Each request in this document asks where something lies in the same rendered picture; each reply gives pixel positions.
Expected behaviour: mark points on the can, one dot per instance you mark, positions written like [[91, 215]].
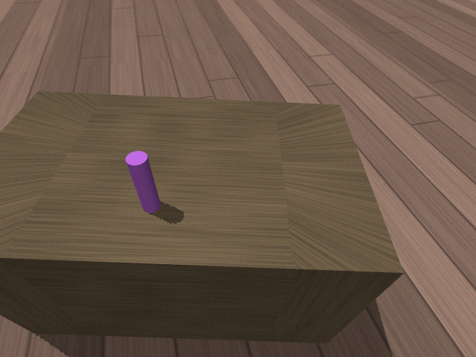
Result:
[[140, 171]]

